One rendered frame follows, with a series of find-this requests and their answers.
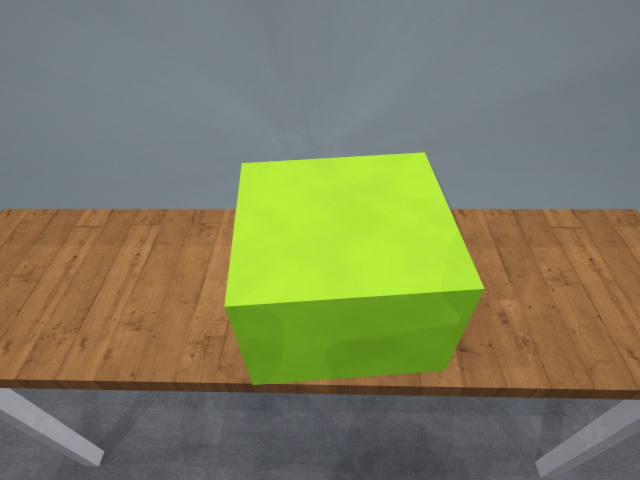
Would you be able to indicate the carton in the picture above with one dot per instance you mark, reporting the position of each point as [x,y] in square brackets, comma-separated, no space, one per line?
[346,267]

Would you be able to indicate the table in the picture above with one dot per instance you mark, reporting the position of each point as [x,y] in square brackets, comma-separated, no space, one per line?
[133,299]

